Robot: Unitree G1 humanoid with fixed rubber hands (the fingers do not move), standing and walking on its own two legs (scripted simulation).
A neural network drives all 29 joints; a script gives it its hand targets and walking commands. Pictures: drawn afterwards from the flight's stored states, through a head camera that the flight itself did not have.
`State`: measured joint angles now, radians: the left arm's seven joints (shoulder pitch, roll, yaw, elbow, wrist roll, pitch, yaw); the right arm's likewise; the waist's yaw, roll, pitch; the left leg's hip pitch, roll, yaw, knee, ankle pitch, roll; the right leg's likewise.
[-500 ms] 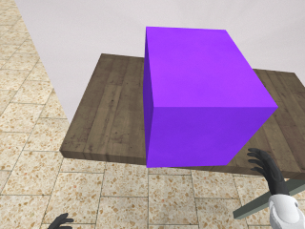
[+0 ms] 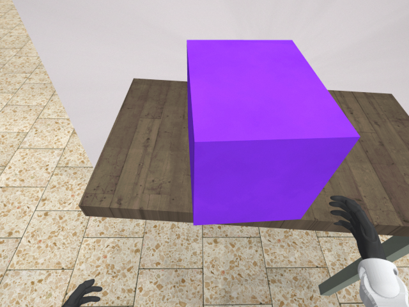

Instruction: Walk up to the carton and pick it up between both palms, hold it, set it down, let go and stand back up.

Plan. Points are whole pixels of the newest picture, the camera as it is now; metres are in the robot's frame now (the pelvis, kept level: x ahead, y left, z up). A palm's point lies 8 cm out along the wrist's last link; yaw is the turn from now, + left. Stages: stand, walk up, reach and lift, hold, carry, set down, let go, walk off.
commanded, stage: stand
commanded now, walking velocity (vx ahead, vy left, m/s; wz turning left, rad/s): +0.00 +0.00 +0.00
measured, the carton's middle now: (244, 130) +0.44 -0.06 +0.12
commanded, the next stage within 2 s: none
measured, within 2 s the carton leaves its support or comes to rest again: neither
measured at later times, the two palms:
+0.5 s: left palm out of the picture +0.12 +0.26 -0.10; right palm (368, 245) +0.22 -0.27 +0.05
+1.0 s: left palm out of the picture +0.11 +0.24 -0.09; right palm (371, 246) +0.22 -0.28 +0.05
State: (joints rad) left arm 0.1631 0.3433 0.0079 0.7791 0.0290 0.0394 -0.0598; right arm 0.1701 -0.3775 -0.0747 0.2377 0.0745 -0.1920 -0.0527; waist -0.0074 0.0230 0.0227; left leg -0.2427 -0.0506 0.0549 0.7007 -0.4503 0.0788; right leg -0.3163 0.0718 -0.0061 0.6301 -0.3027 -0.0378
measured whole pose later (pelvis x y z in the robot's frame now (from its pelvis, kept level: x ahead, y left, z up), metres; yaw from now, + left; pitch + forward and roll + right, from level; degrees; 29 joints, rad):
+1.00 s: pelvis -0.02 -0.03 +0.00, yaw +0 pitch -2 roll -1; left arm 0.16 0.31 0.01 0.78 0.03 0.04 -0.06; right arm 0.12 -0.37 -0.01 0.24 0.07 -0.19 -0.04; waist -0.01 0.04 0.02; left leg -0.22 -0.05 0.05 0.65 -0.40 0.08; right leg -0.32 0.07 -0.01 0.63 -0.28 -0.04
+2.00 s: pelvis -0.02 -0.04 +0.00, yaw +0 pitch -3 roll +0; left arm 0.16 0.30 0.01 0.78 0.03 0.04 -0.06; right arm 0.11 -0.37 -0.01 0.24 0.07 -0.19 -0.03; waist -0.01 0.04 0.02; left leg -0.22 -0.05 0.05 0.64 -0.38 0.07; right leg -0.32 0.07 -0.01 0.63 -0.27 -0.05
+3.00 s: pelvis -0.04 -0.06 +0.00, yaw +0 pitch -4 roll +2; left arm 0.16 0.31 0.01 0.82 0.03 0.02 -0.05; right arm 0.11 -0.37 0.00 0.32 0.07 -0.18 0.00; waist -0.01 0.03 0.02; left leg -0.20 -0.05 0.05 0.61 -0.34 0.05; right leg -0.31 0.07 -0.01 0.63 -0.24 -0.08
